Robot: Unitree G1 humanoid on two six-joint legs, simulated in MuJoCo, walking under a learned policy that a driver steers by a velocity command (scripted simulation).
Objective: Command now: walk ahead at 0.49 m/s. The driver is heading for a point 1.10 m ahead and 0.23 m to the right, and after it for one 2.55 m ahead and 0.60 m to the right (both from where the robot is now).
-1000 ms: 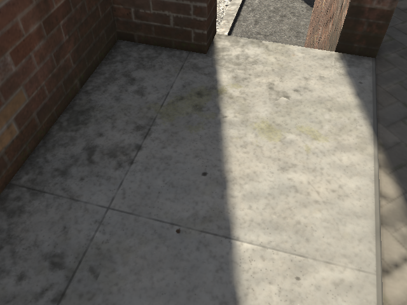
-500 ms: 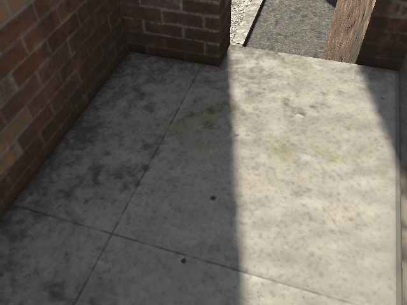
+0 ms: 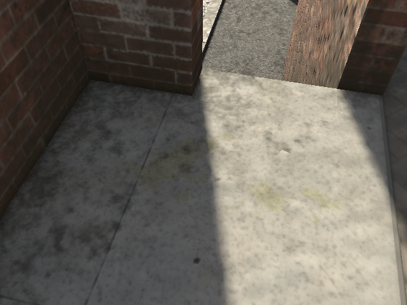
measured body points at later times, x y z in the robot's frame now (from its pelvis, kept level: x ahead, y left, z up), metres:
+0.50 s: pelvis +0.29 -0.05 +0.00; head +0.30 -0.05 +0.45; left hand +0.24 +0.19 -0.14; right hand +0.38 -0.28 -0.14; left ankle +0.35 +0.11 -0.67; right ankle +0.27 -0.10 -0.74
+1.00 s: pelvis +0.56 +0.02 +0.00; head +0.58 +0.03 +0.45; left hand +0.61 +0.26 -0.15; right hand +0.56 -0.23 -0.14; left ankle +0.57 +0.07 -0.74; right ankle +0.56 -0.13 -0.66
